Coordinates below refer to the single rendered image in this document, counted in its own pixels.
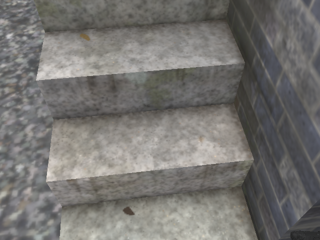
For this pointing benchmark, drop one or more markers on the right robot hand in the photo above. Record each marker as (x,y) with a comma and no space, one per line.
(305,235)

